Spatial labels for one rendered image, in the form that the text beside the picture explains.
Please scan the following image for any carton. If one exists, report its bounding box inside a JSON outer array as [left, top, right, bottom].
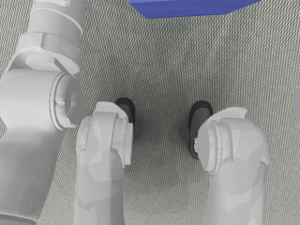
[[128, 0, 262, 19]]

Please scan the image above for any robot right shin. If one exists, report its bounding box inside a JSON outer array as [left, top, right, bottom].
[[194, 107, 270, 167]]

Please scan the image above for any robot left forearm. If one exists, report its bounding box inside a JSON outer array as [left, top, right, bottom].
[[0, 0, 88, 81]]

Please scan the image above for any right robot upper arm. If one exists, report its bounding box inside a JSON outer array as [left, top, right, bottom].
[[291, 81, 300, 122]]

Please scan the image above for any left robot thigh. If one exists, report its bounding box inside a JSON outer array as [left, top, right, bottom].
[[73, 112, 133, 225]]

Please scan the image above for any left robot upper arm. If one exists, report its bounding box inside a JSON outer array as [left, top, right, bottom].
[[0, 68, 86, 225]]

